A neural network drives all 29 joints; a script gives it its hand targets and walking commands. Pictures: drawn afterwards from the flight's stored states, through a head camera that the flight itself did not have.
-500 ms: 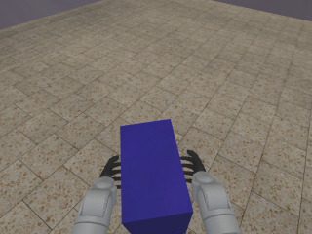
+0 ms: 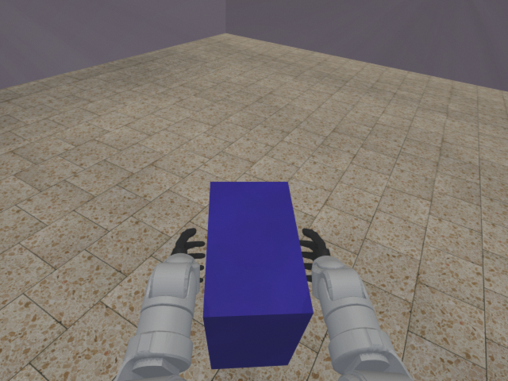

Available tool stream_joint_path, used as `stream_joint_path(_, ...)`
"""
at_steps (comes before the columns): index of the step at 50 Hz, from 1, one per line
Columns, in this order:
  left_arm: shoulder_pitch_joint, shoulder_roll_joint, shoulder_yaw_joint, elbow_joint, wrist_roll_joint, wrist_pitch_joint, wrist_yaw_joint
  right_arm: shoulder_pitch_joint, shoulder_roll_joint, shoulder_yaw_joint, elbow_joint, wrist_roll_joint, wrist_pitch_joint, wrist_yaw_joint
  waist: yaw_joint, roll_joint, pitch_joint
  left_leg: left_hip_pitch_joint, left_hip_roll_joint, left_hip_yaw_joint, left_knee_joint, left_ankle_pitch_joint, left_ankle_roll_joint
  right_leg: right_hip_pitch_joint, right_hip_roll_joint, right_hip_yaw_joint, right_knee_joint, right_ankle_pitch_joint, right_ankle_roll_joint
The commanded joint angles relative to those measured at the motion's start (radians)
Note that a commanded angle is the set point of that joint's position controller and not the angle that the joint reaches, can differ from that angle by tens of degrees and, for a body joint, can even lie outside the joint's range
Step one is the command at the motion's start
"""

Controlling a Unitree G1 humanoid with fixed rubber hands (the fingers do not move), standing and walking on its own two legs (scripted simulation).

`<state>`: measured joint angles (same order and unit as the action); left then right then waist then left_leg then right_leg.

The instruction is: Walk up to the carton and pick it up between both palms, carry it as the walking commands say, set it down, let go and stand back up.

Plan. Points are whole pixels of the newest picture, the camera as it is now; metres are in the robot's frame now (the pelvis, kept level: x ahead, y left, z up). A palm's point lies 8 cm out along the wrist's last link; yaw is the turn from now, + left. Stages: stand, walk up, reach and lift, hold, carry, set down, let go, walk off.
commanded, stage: hold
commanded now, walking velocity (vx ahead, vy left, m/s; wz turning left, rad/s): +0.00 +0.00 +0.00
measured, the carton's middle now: (249, 275) +0.34 +0.03 -0.01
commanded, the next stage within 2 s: set down in 0.06 s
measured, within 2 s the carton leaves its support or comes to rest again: neither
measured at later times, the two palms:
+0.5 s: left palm (204, 305) +0.26 +0.10 +0.00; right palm (339, 291) +0.31 -0.13 +0.01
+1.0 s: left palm (208, 316) +0.30 +0.11 -0.11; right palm (322, 304) +0.35 -0.13 -0.10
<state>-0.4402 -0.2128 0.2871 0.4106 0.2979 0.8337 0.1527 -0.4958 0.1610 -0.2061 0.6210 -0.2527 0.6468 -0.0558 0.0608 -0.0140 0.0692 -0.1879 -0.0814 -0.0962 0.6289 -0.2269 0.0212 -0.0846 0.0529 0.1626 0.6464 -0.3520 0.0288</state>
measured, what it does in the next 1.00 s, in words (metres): shifts its weight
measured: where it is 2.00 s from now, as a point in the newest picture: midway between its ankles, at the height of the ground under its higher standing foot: outside the picture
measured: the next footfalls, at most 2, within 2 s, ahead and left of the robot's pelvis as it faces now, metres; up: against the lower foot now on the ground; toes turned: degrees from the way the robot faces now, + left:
none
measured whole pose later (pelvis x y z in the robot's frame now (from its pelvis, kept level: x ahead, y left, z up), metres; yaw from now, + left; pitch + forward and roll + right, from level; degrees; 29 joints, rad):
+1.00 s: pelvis +0.00 -0.09 -0.04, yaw -2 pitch +12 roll +3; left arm -0.44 -0.13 0.40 0.59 0.22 0.18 0.03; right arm -0.53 0.24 -0.20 0.68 -0.19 0.17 -0.23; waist 0.16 -0.07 0.13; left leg -0.78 -0.04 -0.16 0.85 -0.28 -0.05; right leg -0.75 0.14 0.08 0.95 -0.41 -0.09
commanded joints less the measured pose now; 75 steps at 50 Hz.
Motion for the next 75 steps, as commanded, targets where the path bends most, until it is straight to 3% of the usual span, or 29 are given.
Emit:
stream_joint_path(1, -0.659, -1.210, -0.537, -0.110, -0.279, -0.098, -0.180, -0.715, 0.871, 0.469, -0.241, 0.278, -0.069, 0.275, -0.046, 0.064, -0.430, 0.301, 0.083, -0.145, -0.171, 0.198, -0.037, -0.154, 0.036, -0.002, -0.122, 0.105, -0.048)
stream_joint_path(3, -0.632, -1.234, -0.564, -0.146, -0.299, -0.113, -0.170, -0.726, 0.884, 0.515, -0.319, 0.310, -0.081, 0.285, -0.032, 0.050, -0.511, 0.369, 0.089, -0.156, -0.155, 0.301, -0.039, -0.166, 0.039, -0.001, -0.126, 0.130, -0.048)
stream_joint_path(4, -0.536, -1.344, -0.734, -0.115, -0.332, -0.120, -0.177, -0.734, 1.125, 0.572, -0.364, 0.322, -0.104, 0.299, 0.057, 0.112, -0.611, 0.450, 0.125, -0.227, -0.225, 0.150, -0.041, -0.157, 0.066, -0.061, -0.061, 0.194, -0.086)
stream_joint_path(5, -0.557, -1.331, -0.715, -0.111, -0.320, -0.130, -0.170, -0.812, 1.106, 0.587, -0.376, 0.340, -0.119, 0.309, 0.096, 0.133, -0.622, 0.438, 0.133, -0.232, -0.235, 0.112, -0.047, -0.181, 0.059, -0.058, -0.047, 0.182, -0.086)
stream_joint_path(8, -0.593, -1.303, -0.591, 0.013, -0.272, -0.153, -0.166, -0.930, 0.999, 0.522, -0.272, 0.282, -0.138, 0.325, 0.111, 0.112, -0.455, 0.281, 0.124, -0.215, -0.296, -0.242, -0.029, -0.185, 0.058, -0.061, -0.048, 0.047, -0.085)
stream_joint_path(11, -0.643, -1.278, -0.466, 0.122, -0.249, -0.182, -0.182, -0.920, 0.986, 0.407, -0.117, 0.192, -0.155, 0.307, 0.065, 0.080, -0.348, 0.182, 0.123, -0.198, -0.310, -0.443, -0.012, -0.162, 0.047, -0.055, -0.055, -0.033, -0.090)
stream_joint_path(14, -0.821, -1.228, -0.424, 0.181, -0.229, -0.234, -0.203, -0.922, 1.003, 0.285, 0.012, 0.120, -0.200, 0.285, 0.012, 0.107, -0.349, 0.168, 0.106, -0.152, -0.258, -0.433, -0.008, -0.209, 0.039, -0.050, -0.064, -0.068, -0.104)
stream_joint_path(20, -0.970, -1.068, -0.344, 0.194, -0.170, -0.329, -0.242, -0.903, 1.120, 0.210, 0.187, 0.092, -0.250, 0.214, 0.004, -0.013, -0.359, 0.268, 0.005, -0.015, -0.066, -0.188, 0.001, -0.404, -0.028, 0.008, -0.185, -0.213, -0.140)
stream_joint_path(21, -0.959, -1.031, -0.309, 0.221, -0.151, -0.338, -0.245, -0.933, 1.121, 0.225, 0.193, 0.099, -0.252, 0.203, 0.035, -0.055, -0.371, 0.266, -0.005, -0.001, -0.038, -0.145, 0.002, -0.409, -0.044, 0.026, -0.201, -0.245, -0.134)
stream_joint_path(24, -1.032, -0.933, -0.278, 0.211, -0.132, -0.378, -0.253, -0.962, 1.111, 0.205, 0.225, 0.118, -0.277, 0.170, 0.048, -0.048, -0.382, 0.180, -0.008, 0.033, 0.012, -0.131, 0.000, -0.397, -0.054, 0.056, -0.198, -0.311, -0.117)
stream_joint_path(28, -0.965, -0.859, -0.211, 0.274, -0.090, -0.414, -0.265, -0.984, 1.127, 0.253, 0.193, 0.135, -0.314, 0.125, 0.126, -0.009, -0.408, 0.012, -0.007, 0.058, 0.047, -0.103, 0.010, -0.298, -0.061, 0.098, -0.167, -0.304, -0.086)
stream_joint_path(32, -0.959, -0.816, -0.257, 0.194, -0.111, -0.474, -0.278, -0.909, 1.165, 0.308, 0.171, 0.136, -0.345, 0.093, 0.147, -0.061, -0.481, -0.100, 0.010, 0.048, 0.072, -0.056, 0.025, -0.238, -0.037, 0.104, -0.099, -0.185, -0.042)
stream_joint_path(35, -0.885, -0.811, -0.302, 0.193, -0.120, -0.496, -0.290, -0.836, 1.177, 0.363, 0.112, 0.141, -0.379, 0.063, 0.145, -0.011, -0.542, -0.138, 0.002, 0.047, 0.104, 0.008, 0.020, -0.214, -0.047, 0.136, -0.064, -0.055, -0.031)
stream_joint_path(37, -0.849, -0.775, -0.336, 0.144, -0.134, -0.534, -0.303, -0.781, 1.187, 0.431, 0.094, 0.146, -0.400, 0.044, 0.169, -0.062, -0.612, -0.185, -0.002, 0.046, 0.137, 0.109, 0.018, -0.199, -0.051, 0.150, -0.027, 0.120, -0.002)
stream_joint_path(41, -0.771, -0.780, -0.435, 0.079, -0.160, -0.603, -0.311, -0.618, 1.123, 0.468, 0.043, 0.120, -0.472, 0.009, 0.115, 0.015, -0.756, -0.212, -0.011, 0.032, 0.174, 0.256, -0.013, -0.151, -0.047, 0.135, 0.053, 0.466, -0.004)
stream_joint_path(47, -0.625, -0.679, -0.416, 0.124, -0.151, -0.703, -0.287, -0.592, 1.057, 0.563, -0.043, 0.134, -0.562, -0.023, 0.156, -0.064, -0.849, -0.364, -0.021, 0.021, 0.247, 0.271, -0.011, -0.160, -0.035, 0.147, 0.144, 0.622, 0.011)
stream_joint_path(49, -0.618, -0.681, -0.447, 0.102, -0.160, -0.725, -0.278, -0.571, 1.028, 0.571, -0.037, 0.136, -0.579, -0.028, 0.138, -0.052, -0.887, -0.382, -0.026, 0.025, 0.266, 0.298, -0.021, -0.193, -0.011, 0.124, 0.173, 0.614, 0.007)
stream_joint_path(53, -0.539, -0.635, -0.440, 0.073, -0.151, -0.759, -0.260, -0.551, 0.983, 0.636, -0.071, 0.155, -0.607, -0.029, 0.213, -0.051, -0.957, -0.421, -0.037, 0.037, 0.295, 0.372, -0.029, -0.220, 0.000, 0.119, 0.229, 0.698, 0.004)
stream_joint_path(55, -0.553, -0.621, -0.469, 0.053, -0.176, -0.763, -0.261, -0.533, 0.958, 0.627, -0.070, 0.143, -0.611, -0.037, 0.172, -0.063, -0.985, -0.426, -0.040, 0.038, 0.317, 0.360, -0.035, -0.284, 0.020, 0.085, 0.250, 0.645, 0.008)
stream_joint_path(58, -0.545, -0.648, -0.489, 0.035, -0.186, -0.762, -0.250, -0.515, 0.942, 0.620, -0.061, 0.137, -0.618, -0.028, 0.169, -0.049, -1.014, -0.387, -0.044, 0.044, 0.336, 0.421, -0.045, -0.393, 0.056, 0.038, 0.287, 0.601, -0.004)
stream_joint_path(61, -0.476, -0.678, -0.460, 0.082, -0.158, -0.757, -0.238, -0.541, 0.948, 0.640, -0.060, 0.147, -0.620, -0.012, 0.218, -0.059, -1.028, -0.398, -0.053, 0.061, 0.357, 0.448, -0.050, -0.447, 0.081, 0.021, 0.309, 0.569, -0.005)
stream_joint_path(62, -0.473, -0.692, -0.476, 0.085, -0.168, -0.756, -0.242, -0.518, 0.937, 0.630, -0.058, 0.141, -0.619, -0.014, 0.183, -0.051, -1.056, -0.408, -0.055, 0.057, 0.375, 0.464, -0.056, -0.454, 0.083, 0.015, 0.326, 0.605, -0.004)
stream_joint_path(63, -0.487, -0.700, -0.483, 0.080, -0.175, -0.752, -0.247, -0.528, 0.939, 0.626, -0.058, 0.132, -0.614, -0.016, 0.183, -0.064, -1.068, -0.428, -0.056, 0.056, 0.385, 0.459, -0.060, -0.471, 0.089, 0.010, 0.335, 0.590, -0.003)
stream_joint_path(66, -0.554, -0.751, -0.498, 0.073, -0.184, -0.737, -0.230, -0.589, 0.892, 0.565, -0.029, 0.125, -0.618, 0.004, 0.160, -0.019, -1.014, -0.355, -0.055, 0.047, 0.403, 0.416, -0.075, -0.683, 0.121, -0.039, 0.374, 0.364, -0.016)
stream_joint_path(67, -0.573, -0.775, -0.520, 0.067, -0.184, -0.732, -0.222, -0.565, 0.877, 0.530, 0.006, 0.106, -0.619, 0.010, 0.123, -0.002, -1.000, -0.331, -0.058, 0.040, 0.408, 0.441, -0.085, -0.762, 0.134, -0.060, 0.389, 0.348, -0.022)
stream_joint_path(68, -0.610, -0.783, -0.510, 0.056, -0.183, -0.729, -0.216, -0.629, 0.870, 0.536, 0.004, 0.118, -0.619, 0.020, 0.154, 0.004, -0.995, -0.333, -0.054, 0.039, 0.414, 0.391, -0.088, -0.813, 0.137, -0.064, 0.410, 0.271, -0.027)
stream_joint_path(69, -0.622, -0.822, -0.538, 0.068, -0.200, -0.721, -0.203, -0.627, 0.861, 0.507, 0.020, 0.116, -0.620, 0.027, 0.103, 0.021, -1.019, -0.289, -0.057, 0.031, 0.424, 0.395, -0.095, -0.861, 0.141, -0.081, 0.414, 0.238, -0.034)
stream_joint_path(70, -0.650, -0.816, -0.536, 0.057, -0.196, -0.720, -0.196, -0.667, 0.865, 0.509, 0.018, 0.115, -0.617, 0.032, 0.121, 0.007, -1.014, -0.311, -0.057, 0.032, 0.432, 0.352, -0.092, -0.879, 0.143, -0.081, 0.422, 0.203, -0.034)
stream_joint_path(75, -0.804, -0.874, -0.551, 0.068, -0.206, -0.670, -0.147, -0.837, 0.831, 0.442, 0.042, 0.124, -0.585, 0.059, 0.080, 0.024, -1.053, -0.331, -0.060, 0.025, 0.468, 0.136, -0.103, -0.991, 0.164, -0.127, 0.500, -0.002, -0.051)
